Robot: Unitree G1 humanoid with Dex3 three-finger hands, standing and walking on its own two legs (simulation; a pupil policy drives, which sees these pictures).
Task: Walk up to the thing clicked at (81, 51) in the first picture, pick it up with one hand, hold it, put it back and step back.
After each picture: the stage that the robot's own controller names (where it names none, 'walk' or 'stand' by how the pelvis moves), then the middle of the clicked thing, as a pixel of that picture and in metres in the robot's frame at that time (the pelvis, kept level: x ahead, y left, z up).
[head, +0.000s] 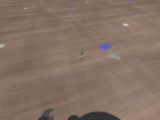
stand; (82, 55) +1.26 +0.21 -0.65
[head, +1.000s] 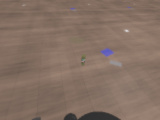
walk; (83, 60) +1.15 +0.10 -0.64
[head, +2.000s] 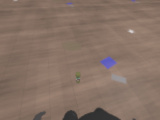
walk; (77, 77) +0.66 +0.15 -0.64
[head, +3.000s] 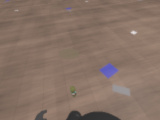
stand; (73, 91) +0.45 +0.23 -0.63
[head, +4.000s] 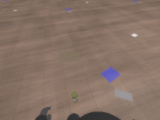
stand; (75, 97) +0.38 +0.19 -0.65
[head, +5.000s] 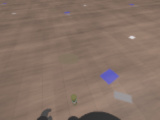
stand; (74, 100) +0.37 +0.20 -0.65
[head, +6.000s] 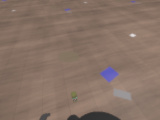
stand; (74, 97) +0.39 +0.20 -0.66
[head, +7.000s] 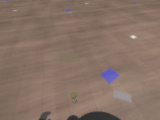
stand; (74, 98) +0.38 +0.19 -0.66
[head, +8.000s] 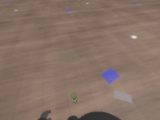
stand; (74, 98) +0.38 +0.19 -0.66
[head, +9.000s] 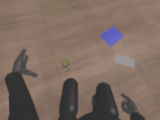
go down; (66, 65) +0.44 +0.22 -0.36
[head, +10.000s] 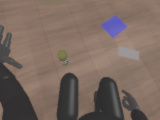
go down; (63, 59) +0.45 +0.24 -0.26
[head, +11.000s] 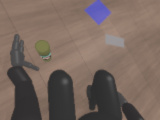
close in; (45, 53) +0.43 +0.27 -0.17
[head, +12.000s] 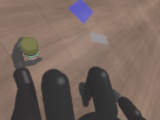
close; (31, 52) +0.43 +0.29 -0.15
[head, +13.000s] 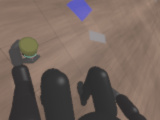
lift; (29, 52) +0.41 +0.30 -0.16
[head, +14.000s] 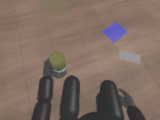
lift; (59, 67) +0.34 +0.23 -0.03
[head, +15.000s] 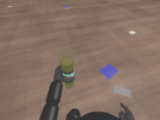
hold; (68, 74) +0.32 +0.16 +0.05
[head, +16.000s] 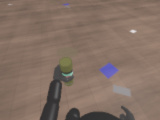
hold; (67, 73) +0.33 +0.17 +0.04
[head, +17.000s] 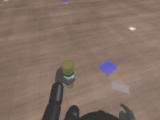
crouch; (68, 76) +0.33 +0.16 +0.01
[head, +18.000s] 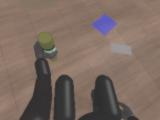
crouch; (49, 49) +0.47 +0.25 -0.04
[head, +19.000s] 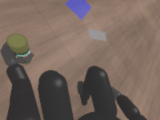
lower; (22, 52) +0.43 +0.31 -0.16
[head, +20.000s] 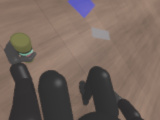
lower; (25, 51) +0.43 +0.31 -0.16
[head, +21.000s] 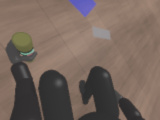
lower; (26, 50) +0.43 +0.31 -0.16
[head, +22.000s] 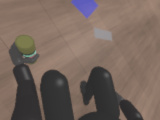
lower; (29, 52) +0.41 +0.31 -0.16
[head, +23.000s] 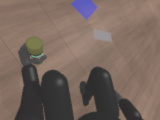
draw back; (36, 53) +0.42 +0.27 -0.16
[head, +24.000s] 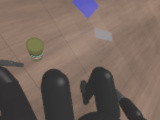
rise; (36, 52) +0.42 +0.28 -0.17
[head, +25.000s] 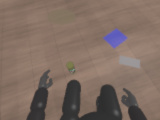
walk; (71, 68) +0.45 +0.21 -0.38
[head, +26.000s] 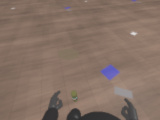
stand; (74, 96) +0.39 +0.18 -0.59
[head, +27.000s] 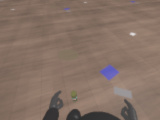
stand; (74, 96) +0.39 +0.19 -0.60
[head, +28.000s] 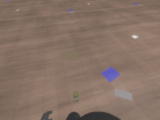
stand; (76, 97) +0.40 +0.18 -0.64
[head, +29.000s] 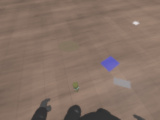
walk; (76, 87) +0.43 +0.18 -0.64
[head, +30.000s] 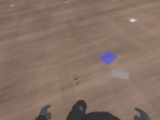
walk; (76, 79) +0.56 +0.25 -0.63
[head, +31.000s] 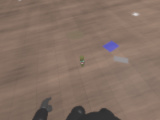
walk; (82, 61) +0.89 +0.20 -0.63
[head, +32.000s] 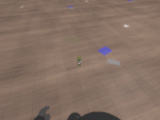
stand; (79, 61) +1.04 +0.22 -0.64
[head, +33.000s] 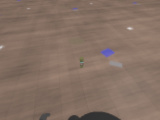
stand; (81, 62) +1.07 +0.20 -0.66
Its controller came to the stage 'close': yes
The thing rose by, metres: 0.67
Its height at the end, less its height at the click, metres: +0.00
